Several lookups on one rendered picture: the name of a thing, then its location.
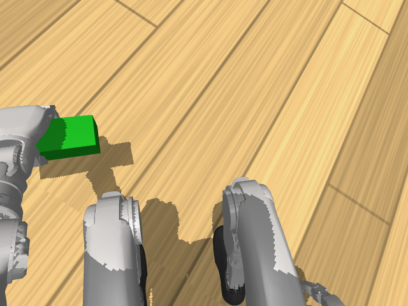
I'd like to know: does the left robot arm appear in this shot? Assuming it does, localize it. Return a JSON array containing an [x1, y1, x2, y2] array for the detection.
[[0, 135, 36, 306]]

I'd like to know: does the right robot foot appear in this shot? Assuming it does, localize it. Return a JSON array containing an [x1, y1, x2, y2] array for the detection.
[[213, 225, 245, 305]]

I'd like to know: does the right robot hand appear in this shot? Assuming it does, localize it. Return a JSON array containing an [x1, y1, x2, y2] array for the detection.
[[300, 280, 345, 306]]

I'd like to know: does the left robot hand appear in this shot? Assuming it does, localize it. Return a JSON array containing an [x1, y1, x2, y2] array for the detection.
[[0, 105, 60, 167]]

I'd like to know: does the carton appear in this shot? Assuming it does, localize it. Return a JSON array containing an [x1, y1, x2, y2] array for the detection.
[[35, 115, 101, 161]]

